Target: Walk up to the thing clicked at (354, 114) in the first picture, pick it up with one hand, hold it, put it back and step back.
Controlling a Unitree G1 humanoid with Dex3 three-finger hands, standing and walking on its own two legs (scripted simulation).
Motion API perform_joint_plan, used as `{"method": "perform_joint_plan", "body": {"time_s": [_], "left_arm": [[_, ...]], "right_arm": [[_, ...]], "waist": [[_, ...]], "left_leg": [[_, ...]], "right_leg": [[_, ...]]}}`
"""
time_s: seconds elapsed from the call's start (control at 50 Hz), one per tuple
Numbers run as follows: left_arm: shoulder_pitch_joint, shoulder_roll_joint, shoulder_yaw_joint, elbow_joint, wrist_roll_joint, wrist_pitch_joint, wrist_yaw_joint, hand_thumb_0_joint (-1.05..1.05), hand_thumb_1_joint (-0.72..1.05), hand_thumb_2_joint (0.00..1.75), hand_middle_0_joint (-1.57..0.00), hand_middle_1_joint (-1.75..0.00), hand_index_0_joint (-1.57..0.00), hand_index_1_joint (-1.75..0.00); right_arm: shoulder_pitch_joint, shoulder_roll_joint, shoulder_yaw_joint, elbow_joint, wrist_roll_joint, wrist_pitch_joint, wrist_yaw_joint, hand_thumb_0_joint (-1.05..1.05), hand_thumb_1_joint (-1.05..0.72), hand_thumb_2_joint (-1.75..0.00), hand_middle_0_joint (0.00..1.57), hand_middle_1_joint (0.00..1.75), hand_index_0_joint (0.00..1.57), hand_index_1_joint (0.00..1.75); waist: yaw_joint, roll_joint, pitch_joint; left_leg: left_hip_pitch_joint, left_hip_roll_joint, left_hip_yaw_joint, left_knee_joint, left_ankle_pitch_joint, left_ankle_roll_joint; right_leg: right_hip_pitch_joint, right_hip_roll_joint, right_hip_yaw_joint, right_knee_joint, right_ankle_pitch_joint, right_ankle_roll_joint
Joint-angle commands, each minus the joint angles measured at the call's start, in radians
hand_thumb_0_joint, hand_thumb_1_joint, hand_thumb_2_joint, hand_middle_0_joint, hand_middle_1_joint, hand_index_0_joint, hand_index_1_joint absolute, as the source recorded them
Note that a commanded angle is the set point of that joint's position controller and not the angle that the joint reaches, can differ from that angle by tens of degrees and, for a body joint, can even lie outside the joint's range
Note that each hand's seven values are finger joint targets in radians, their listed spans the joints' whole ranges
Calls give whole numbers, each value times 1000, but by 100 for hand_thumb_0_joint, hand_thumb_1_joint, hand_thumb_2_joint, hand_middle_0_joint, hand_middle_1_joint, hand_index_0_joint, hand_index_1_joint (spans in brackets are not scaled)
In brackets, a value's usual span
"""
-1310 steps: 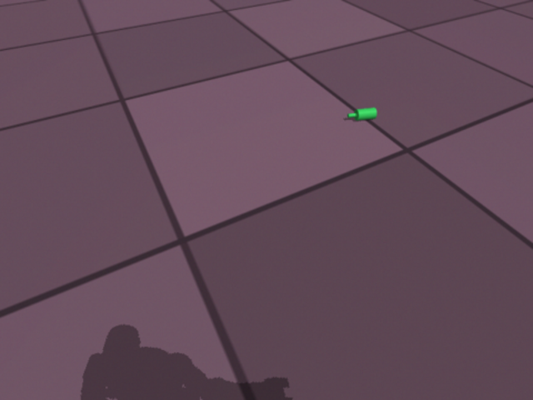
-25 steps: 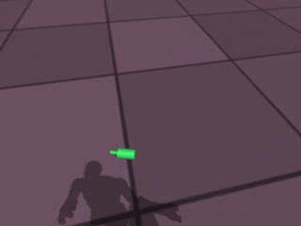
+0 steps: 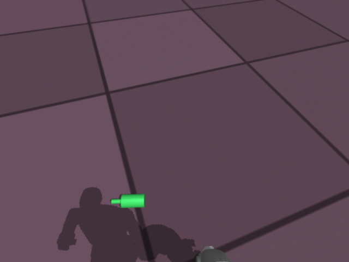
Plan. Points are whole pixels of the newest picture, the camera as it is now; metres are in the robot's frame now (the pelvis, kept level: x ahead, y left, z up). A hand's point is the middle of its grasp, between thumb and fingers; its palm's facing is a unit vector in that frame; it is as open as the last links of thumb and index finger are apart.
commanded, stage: walk up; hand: left
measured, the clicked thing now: (128, 201) +0.54 +0.25 -0.73
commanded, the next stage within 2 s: none
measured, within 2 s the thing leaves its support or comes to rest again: neither
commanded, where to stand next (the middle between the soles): +0.17 -0.04 m, yaw +1 degrees
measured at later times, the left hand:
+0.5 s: hand (87, 237) +0.23 +0.24 -0.17, palm faces -0.01 -0.95 -0.32, open 7.3 cm
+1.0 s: hand (82, 260) +0.17 +0.23 -0.15, palm faces -0.04 -0.91 -0.42, open 7.3 cm
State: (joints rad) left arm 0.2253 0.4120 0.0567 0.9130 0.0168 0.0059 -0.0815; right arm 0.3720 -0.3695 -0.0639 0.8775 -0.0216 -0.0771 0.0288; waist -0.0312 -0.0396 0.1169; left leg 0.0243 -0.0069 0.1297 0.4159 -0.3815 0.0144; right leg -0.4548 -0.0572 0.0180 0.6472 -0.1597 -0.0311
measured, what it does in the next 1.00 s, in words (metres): walks ahead: right foot, then left foot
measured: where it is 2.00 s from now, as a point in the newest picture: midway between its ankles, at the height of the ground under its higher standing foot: outside the picture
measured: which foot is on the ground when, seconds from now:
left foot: down 0.00-0.10, up 0.12-0.42, down 0.44-0.82, up 0.84-0.98, down 1.00-1.00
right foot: up 0.00-0.02, down 0.04-0.48, up 0.50-0.74, down 0.76-1.00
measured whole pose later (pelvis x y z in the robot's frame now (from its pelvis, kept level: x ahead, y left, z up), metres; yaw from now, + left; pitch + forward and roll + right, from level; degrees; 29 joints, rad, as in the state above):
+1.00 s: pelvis +0.11 -0.04 -0.01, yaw -1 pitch -3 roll +0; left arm 0.22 0.38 0.03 0.95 0.02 -0.02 0.00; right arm 0.15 -0.40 -0.05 0.92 0.00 0.02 0.02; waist 0.01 0.04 0.10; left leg -0.31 0.00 -0.03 0.67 -0.31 0.01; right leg -0.24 -0.05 0.02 0.70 -0.41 0.03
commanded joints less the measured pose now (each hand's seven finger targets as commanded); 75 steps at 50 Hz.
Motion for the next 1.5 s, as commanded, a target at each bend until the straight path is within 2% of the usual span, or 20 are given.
{"method": "perform_joint_plan", "body": {"time_s": [0.0, 0.04, 0.08, 0.1, 0.2, 0.32, 0.4, 0.46, 0.5, 0.56, 0.72, 0.76, 0.8, 0.86, 0.94, 1.0, 1.04, 1.14, 1.24, 1.48], "left_arm": [[-24, 141, 53, -113, 0, -41, 10, 0, 90, 90, -20, -30, -20, -30], [136, 210, 85, -80, 8, -58, 25, 0, 90, 90, -20, -30, -20, -30], [243, 308, 112, -82, -15, -55, 38, 0, 90, 90, -20, -30, -20, -30], [194, 304, 111, -106, -25, -54, 45, 0, 90, 90, -20, -30, -20, -30], [38, 188, 69, -156, -21, -60, 61, 0, 90, 90, -20, -30, -20, -30], [15, 168, 49, -188, 3, -47, 78, 0, 90, 90, -20, -30, -20, -30], [-47, 192, 40, -202, -22, -6, 78, 0, 90, 90, -20, -30, -20, -30], [45, 131, 27, -179, -47, 28, 90, 0, 90, 90, -20, -30, -20, -30], [71, 182, 35, -131, -32, 49, 104, 0, 90, 90, -20, -30, -20, -30], [60, 182, 51, -104, -30, 45, 91, 0, 90, 90, -20, -30, -20, -30], [124, 139, 39, -9, -19, -17, 102, 0, 90, 90, -20, -30, -20, -30], [82, 203, 46, -13, 11, -40, 113, 0, 90, 90, -20, -30, -20, -30], [-50, 370, 67, -59, 21, -45, 116, 0, 90, 90, -20, -30, -20, -30], [-103, 230, 42, -60, 8, -58, 112, 0, 90, 90, -20, -30, -20, -30], [-51, 239, 41, -48, 3, -57, 107, 0, 90, 90, -20, -30, -20, -30], [-58, 168, 23, -63, -16, -48, 105, 0, 90, 90, -20, -30, -20, -30], [-22, 164, 18, -10, -15, -42, 113, 0, 90, 90, -20, -30, -20, -30], [-71, 258, 30, 7, 3, -66, 100, 0, 90, 90, -20, -30, -20, -30], [-139, 176, 7, 25, -5, -48, 90, 0, 90, 90, -20, -30, -20, -30], [-136, 170, -2, 109, -10, -59, 90, 0, 90, 90, -20, -30, -20, -30]], "right_arm": [[10, -280, -73, -111, 4, -7, -29, 0, -90, -90, 20, 30, 20, 30], [48, -220, -44, -128, 15, -9, -29, 0, -90, -90, 20, 30, 20, 30], [61, -221, -35, -149, 30, -6, -36, 0, -90, -90, 20, 30, 20, 30], [43, -260, -42, -133, 19, -3, -45, 0, -90, -90, 20, 30, 20, 30], [74, -197, -35, -95, 21, 9, -23, 0, -90, -90, 20, 30, 20, 30], [-1, -164, -24, -87, 23, 12, -47, 0, -90, -90, 20, 30, 20, 30], [30, -176, -40, -61, 9, 14, -66, 0, -90, -90, 20, 30, 20, 30], [-52, -326, -67, -108, -2, 15, -72, 0, -90, -90, 20, 30, 20, 30], [-140, -322, -66, -117, 6, 22, -77, 0, -90, -90, 20, 30, 20, 30], [-172, -278, -49, -124, 7, 26, -80, 0, -90, -90, 20, 30, 20, 30], [-228, -266, -33, -114, -4, 81, -38, 0, -90, -90, 20, 30, 20, 30], [-237, -179, -11, -113, 24, 94, -30, 0, -90, -90, 20, 30, 20, 30], [-296, -225, -32, -113, 19, 101, -41, 0, -90, -90, 20, 30, 20, 30], [-263, -204, -31, -56, 30, 85, -26, 0, -90, -90, 20, 30, 20, 30], [-238, -183, -17, -26, 21, 68, -22, 0, -90, -90, 20, 30, 20, 30], [-176, -242, -39, 17, 0, 45, -31, 0, -90, -90, 20, 30, 20, 30], [-264, -281, -38, 6, 18, 48, -24, 0, -90, -90, 20, 30, 20, 30], [-283, -195, -1, 42, 16, 68, -16, 0, -90, -90, 20, 30, 20, 30], [-289, -227, -9, 84, 6, 56, -3, 0, -90, -90, 20, 30, 20, 30], [-301, -205, 11, 136, 16, 48, -15, 0, -90, -90, 20, 30, 20, 30]], "waist": [[19, 112, -71], [101, -60, -192], [146, -265, -235], [132, -190, -185], [28, -79, -42], [51, -118, -93], [-2, -63, -151], [33, 224, -179], [43, 203, -150], [48, 186, -167], [65, 244, -202], [53, 49, -136], [53, -155, -41], [15, -94, -22], [35, -156, -93], [22, 1, -219], [62, 124, -199], [46, 16, -102], [43, 73, -18], [39, 110, -132]], "left_leg": [[-98, 252, -138, 61, 622, 134], [-222, 159, -71, 407, 563, 88], [-592, -54, -57, 794, -163, 25], [-590, 18, -142, 835, -213, 20], [-432, 53, -152, 706, -8, 11], [-392, 51, -81, 351, 95, -34], [-175, 1, -71, 146, 342, 6], [-200, 397, -582, -47, 616, 205], [-291, 421, -615, -55, 448, 289], [-282, 279, -367, 0, 439, 197], [-261, 208, -250, 195, 379, 169], [-431, 125, -203, 342, 293, 63], [-435, 21, -234, 502, -177, 4], [-420, 23, -213, 419, -70, 13], [-308, 3, -123, 151, 80, 18], [-68, 154, -344, 49, 478, 95], [-239, 273, -493, 22, 322, 201], [-366, 13, -191, 177, 65, 3], [-320, 144, -404, -96, -107, 61], [-237, 109, -299, -69, 230, 22]], "right_leg": [[194, 36, -62, -85, -35, -35], [482, 36, -20, -160, -2, -84], [669, -330, 614, -313, 69, -298], [584, -368, 633, -317, 66, -334], [202, -136, 139, -309, 296, -201], [232, -132, 45, -180, 612, -211], [116, -111, 66, 18, 333, -143], [33, 128, 32, 367, -432, -4], [61, 78, 119, 536, -464, 2], [37, 100, 141, 548, -395, 0], [252, 82, -62, -156, -189, 35], [266, -51, 198, -248, -110, -16], [8, -344, 527, -329, -94, -222], [145, -182, 198, -201, 223, -138], [255, -125, 122, -74, 388, -81], [140, -26, 29, 95, 168, 2], [229, 21, -4, 39, -250, 9], [246, -196, 265, -299, -237, -113], [148, 3, 14, -208, -312, -9], [326, -39, 32, -312, -57, 1]]}}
